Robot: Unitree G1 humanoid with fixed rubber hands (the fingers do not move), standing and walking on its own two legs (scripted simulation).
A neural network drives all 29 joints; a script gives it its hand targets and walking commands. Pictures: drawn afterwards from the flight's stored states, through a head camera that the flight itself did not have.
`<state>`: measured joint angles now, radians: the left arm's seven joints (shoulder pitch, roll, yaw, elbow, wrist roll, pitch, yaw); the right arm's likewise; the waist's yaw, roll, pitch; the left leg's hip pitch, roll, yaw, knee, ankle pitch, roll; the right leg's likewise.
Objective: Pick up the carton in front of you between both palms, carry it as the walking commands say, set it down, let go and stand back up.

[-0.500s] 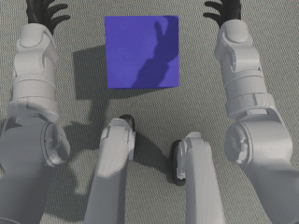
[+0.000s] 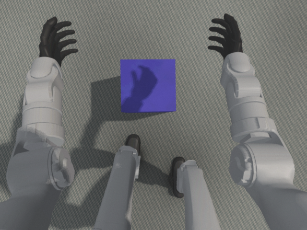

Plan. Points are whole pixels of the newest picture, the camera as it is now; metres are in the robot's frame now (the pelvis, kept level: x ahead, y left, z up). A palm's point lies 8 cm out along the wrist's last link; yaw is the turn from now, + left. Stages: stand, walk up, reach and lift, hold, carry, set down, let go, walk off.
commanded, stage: let go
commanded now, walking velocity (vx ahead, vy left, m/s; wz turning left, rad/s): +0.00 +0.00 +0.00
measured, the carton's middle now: (148, 89) +0.47 +0.08 -0.51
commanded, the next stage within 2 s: stand in 1.26 s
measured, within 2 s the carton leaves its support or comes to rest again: neither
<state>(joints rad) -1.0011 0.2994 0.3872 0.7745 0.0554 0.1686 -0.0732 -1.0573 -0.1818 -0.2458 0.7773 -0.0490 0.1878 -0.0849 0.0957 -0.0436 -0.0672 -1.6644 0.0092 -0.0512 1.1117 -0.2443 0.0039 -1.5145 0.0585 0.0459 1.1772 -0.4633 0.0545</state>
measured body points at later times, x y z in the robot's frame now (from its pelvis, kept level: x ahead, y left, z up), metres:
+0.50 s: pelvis +0.05 +0.00 +0.10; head +0.23 +0.02 +0.52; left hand +0.30 +0.27 +0.00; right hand +0.37 -0.17 +0.00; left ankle +0.10 +0.11 -0.60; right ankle +0.02 -0.15 -0.60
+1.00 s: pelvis +0.10 -0.04 +0.13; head +0.13 -0.03 +0.58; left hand +0.26 +0.21 +0.06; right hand +0.29 -0.26 +0.06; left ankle +0.10 +0.11 -0.60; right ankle +0.02 -0.15 -0.60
